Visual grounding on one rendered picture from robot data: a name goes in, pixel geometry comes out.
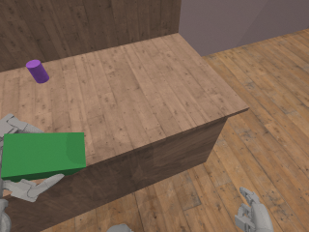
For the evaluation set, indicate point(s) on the table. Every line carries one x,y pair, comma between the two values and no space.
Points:
149,105

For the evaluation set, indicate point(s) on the robot left forearm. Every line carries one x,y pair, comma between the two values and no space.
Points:
5,221

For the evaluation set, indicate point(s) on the sponge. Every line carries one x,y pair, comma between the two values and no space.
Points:
35,156

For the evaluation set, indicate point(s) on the robot right hand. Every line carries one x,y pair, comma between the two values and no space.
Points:
251,219

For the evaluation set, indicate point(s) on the robot left hand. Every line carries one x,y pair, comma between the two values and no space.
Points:
24,189

